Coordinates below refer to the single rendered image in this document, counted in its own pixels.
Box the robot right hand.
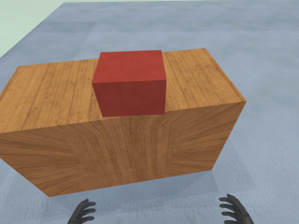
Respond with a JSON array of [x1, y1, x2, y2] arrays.
[[219, 194, 254, 224]]

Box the robot left hand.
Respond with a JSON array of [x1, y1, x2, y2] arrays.
[[67, 199, 96, 224]]

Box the carton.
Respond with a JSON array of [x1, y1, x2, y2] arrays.
[[92, 49, 167, 118]]

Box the pedestal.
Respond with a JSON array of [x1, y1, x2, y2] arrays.
[[0, 48, 247, 197]]

